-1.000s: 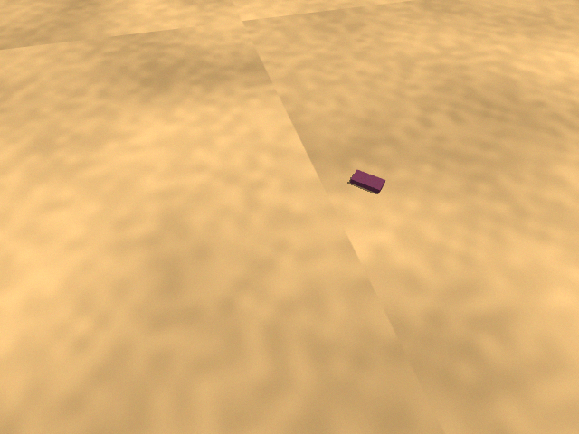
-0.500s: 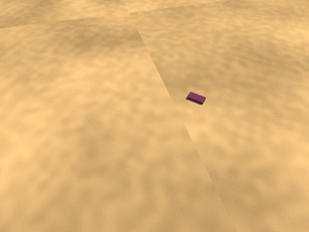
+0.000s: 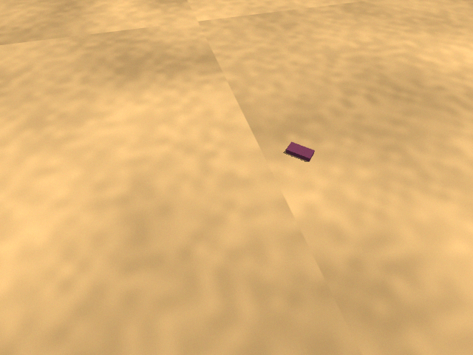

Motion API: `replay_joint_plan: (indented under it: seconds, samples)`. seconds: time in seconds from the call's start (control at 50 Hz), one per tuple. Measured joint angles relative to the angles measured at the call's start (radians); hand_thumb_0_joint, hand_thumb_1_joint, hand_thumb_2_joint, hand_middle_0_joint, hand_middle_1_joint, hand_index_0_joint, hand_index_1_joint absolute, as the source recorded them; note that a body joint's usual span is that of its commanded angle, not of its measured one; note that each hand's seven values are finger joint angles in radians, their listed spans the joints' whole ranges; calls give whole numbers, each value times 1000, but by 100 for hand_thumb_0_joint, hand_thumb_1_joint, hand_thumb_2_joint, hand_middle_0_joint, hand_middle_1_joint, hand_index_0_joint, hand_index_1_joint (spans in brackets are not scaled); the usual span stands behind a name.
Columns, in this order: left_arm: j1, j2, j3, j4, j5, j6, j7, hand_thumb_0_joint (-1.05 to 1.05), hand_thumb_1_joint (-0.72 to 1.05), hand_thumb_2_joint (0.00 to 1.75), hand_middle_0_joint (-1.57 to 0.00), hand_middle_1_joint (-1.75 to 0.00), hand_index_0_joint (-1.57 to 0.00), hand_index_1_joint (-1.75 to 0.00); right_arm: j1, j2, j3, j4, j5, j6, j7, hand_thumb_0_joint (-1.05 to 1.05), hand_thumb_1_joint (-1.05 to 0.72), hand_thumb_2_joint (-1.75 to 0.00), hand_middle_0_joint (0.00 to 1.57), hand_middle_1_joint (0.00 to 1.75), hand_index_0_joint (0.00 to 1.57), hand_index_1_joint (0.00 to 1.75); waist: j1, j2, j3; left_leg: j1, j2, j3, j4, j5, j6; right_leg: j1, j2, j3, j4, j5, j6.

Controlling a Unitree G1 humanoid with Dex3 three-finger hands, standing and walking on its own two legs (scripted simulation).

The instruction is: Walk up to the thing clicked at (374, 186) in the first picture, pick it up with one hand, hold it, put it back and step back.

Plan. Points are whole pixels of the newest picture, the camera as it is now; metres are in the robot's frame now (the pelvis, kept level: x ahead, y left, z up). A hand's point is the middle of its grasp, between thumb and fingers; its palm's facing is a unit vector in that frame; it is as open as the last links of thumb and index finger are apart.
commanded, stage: stand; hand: left
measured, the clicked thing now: (300, 151) +1.30 -0.36 -0.77
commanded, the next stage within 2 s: walk up in 0.12 s
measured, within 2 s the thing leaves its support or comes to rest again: neither
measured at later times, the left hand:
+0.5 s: hand (142, 326) +0.19 +0.20 -0.15, palm faces -0.20 -0.88 -0.44, open 7.4 cm
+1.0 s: hand (209, 212) +0.47 +0.09 -0.16, palm faces -0.44 -0.83 -0.35, open 7.4 cm
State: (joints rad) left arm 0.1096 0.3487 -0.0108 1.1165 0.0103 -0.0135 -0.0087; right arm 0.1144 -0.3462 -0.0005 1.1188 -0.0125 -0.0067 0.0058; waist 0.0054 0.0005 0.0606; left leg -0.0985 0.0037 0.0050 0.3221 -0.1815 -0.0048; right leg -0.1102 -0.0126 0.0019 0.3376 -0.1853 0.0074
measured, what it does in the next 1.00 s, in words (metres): walks ahead, turning right: right foot, then left foot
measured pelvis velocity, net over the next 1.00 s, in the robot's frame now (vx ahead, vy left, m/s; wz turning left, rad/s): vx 0.29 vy -0.13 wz -0.41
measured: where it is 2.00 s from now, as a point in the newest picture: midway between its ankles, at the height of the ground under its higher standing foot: (307, 249)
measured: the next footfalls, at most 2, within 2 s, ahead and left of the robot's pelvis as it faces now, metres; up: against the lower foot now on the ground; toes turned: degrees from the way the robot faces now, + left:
right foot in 0.44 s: +0.14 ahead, -0.23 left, +0.00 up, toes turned -18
left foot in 0.82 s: +0.40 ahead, -0.05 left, +0.00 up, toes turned -14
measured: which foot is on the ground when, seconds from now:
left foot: down 0.00-0.44, up 0.46-0.80, down 0.82-1.00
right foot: down 0.00-0.16, up 0.18-0.42, down 0.44-0.84, up 0.86-1.00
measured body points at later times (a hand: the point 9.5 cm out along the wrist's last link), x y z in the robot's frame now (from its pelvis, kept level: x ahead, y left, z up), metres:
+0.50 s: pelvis +0.07 -0.09 -0.04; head +0.07 -0.11 +0.41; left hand +0.20 +0.25 -0.12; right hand +0.07 -0.45 -0.16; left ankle +0.01 +0.10 -0.72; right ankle +0.10 -0.22 -0.75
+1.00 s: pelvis +0.29 -0.13 -0.02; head +0.31 -0.12 +0.43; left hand +0.49 +0.13 -0.14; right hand +0.21 -0.45 -0.11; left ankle +0.36 -0.04 -0.75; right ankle +0.22 -0.25 -0.68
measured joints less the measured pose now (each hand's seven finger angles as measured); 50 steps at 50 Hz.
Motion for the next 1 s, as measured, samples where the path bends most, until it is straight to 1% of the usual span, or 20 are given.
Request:
replay_joint_plan:
  seconds: [0.12,0.14,0.16,0.2,0.26,0.3,0.38,0.42,0.46,0.48,0.5,0.56,0.68,0.8,0.82,0.84,0.88,0.92,0.96,1.0]
  samples:
    - [3,1,0,0,0,-1,0,1,91,90,-20,-30,-20,-30,1,0,1,-2,0,1,0,1,-90,-90,20,30,20,30,-1,1,0,0,1,-1,2,-1,-1,1,1,-1,-2,1,0]
    - [14,2,14,-17,7,5,-11,1,91,90,-20,-30,-20,-30,4,1,-9,-14,-8,0,7,1,-90,-90,20,30,20,30,4,-1,-3,-8,3,10,19,-25,8,-14,3,8,24,-23,-7]
    - [31,7,28,-38,14,11,-26,1,91,90,-20,-30,-21,-30,10,1,-22,-33,-15,-8,14,1,-90,-90,21,30,20,30,10,-7,-7,-16,4,28,42,-59,17,-43,5,24,80,-81,-17]
    - [62,20,51,-63,27,29,-53,1,91,90,-20,-30,-21,-30,24,-7,-47,-81,-22,-33,21,1,-90,-90,21,30,20,30,11,-6,-15,-23,18,68,58,-53,28,-143,4,22,281,-176,-26]
    - [85,53,72,-90,32,43,-83,1,91,90,-20,-30,-21,-30,54,-25,-68,-134,-28,-59,20,0,-90,-90,21,30,21,30,-1,-15,-13,-7,34,105,57,-69,19,-276,-27,22,494,-196,-25]
    - [101,71,85,-112,30,40,-103,1,91,90,-20,-30,-20,-30,77,-47,-79,-148,-36,-59,23,0,-90,-90,21,30,21,30,0,-11,-11,19,53,127,54,-86,10,-315,-60,11,504,-192,-19]
    - [126,99,103,-145,27,36,-129,1,91,90,-20,-30,-20,-30,106,-99,-97,-163,-46,-50,30,1,-90,-90,21,30,20,30,3,4,-8,59,96,172,105,-155,-18,-322,-111,-10,399,-149,-17]
    - [141,112,111,-157,29,28,-130,1,91,90,-20,-30,-20,-30,115,-120,-103,-168,-46,-42,31,1,-90,-90,21,30,20,30,3,11,-14,61,123,188,178,-222,-23,-294,-116,-36,353,-119,-23]
    - [152,119,122,-171,31,7,-118,1,91,90,-20,-30,-20,-30,121,-140,-106,-170,-44,-29,28,1,-90,-90,21,30,20,30,5,39,-15,17,173,162,347,-304,14,-281,-80,-58,373,-82,-11]
    - [155,113,125,-182,30,-6,-106,1,91,90,-20,-30,-20,-30,119,-145,-105,-169,-38,-18,25,1,-90,-90,21,30,20,30,10,53,-11,-36,166,106,479,-332,22,-287,-61,-65,410,-109,-10]
    - [162,104,123,-194,24,-17,-97,1,91,90,-20,-30,-20,-30,113,-145,-102,-166,-33,-9,24,1,-90,-90,20,30,20,30,19,57,-8,-91,137,62,601,-345,22,-285,-48,-62,424,-129,-14]
    - [182,62,99,-207,6,-24,-80,1,91,90,-20,-30,-20,-30,95,-143,-86,-173,-12,-12,33,1,-90,-90,20,30,20,30,32,79,9,-230,83,28,779,-276,29,-215,-13,-59,354,-131,-33]
    - [238,34,67,-225,1,-32,-70,1,91,90,-20,-30,-21,-30,104,-92,-63,-229,-15,-35,69,1,-90,-90,20,30,20,30,41,60,10,-378,81,41,588,-166,17,-81,30,-29,192,-115,-46]
    - [257,51,63,-253,6,-43,-67,1,90,90,-20,-30,-21,-30,136,-71,-65,-249,-24,-47,77,1,-90,-90,21,30,20,30,36,21,6,-352,88,42,327,-42,16,-2,40,2,200,-206,-19]
    - [258,56,62,-257,7,-43,-65,1,90,90,-20,-30,-21,-30,143,-73,-67,-254,-25,-55,75,1,-90,-90,21,30,20,30,31,12,3,-326,79,50,289,-23,19,-1,34,10,234,-240,-13]
    - [256,62,62,-260,7,-43,-61,1,90,90,-20,-30,-21,-30,143,-71,-71,-259,-28,-65,70,1,-90,-90,21,30,20,30,26,-9,8,-311,67,67,291,18,21,-17,18,23,306,-276,-21]
    - [236,65,62,-251,4,-35,-47,1,90,90,-20,-30,-21,-30,144,-65,-75,-277,-29,-83,59,1,-90,-90,21,30,20,30,7,-34,18,-299,58,99,343,-36,23,-107,28,75,551,-298,-45]
    - [214,74,53,-244,1,-33,-39,1,91,90,-20,-30,-21,-30,155,-56,-72,-287,-15,-87,55,1,-90,-90,21,30,20,30,-13,-45,18,-257,59,116,330,-70,27,-201,47,83,741,-267,-55]
    - [192,88,53,-245,-4,-39,-40,1,91,90,-20,-30,-21,-30,175,-47,-64,-292,-8,-87,49,1,-90,-90,21,30,20,30,-26,-60,17,-200,57,135,280,-76,27,-280,30,64,802,-213,-53]
    - [171,100,59,-253,-9,-43,-47,1,91,90,-20,-30,-20,-30,197,-46,-56,-294,-8,-90,46,1,-90,-90,21,30,20,30,-34,-68,16,-147,52,151,226,-75,24,-341,3,53,772,-172,-41]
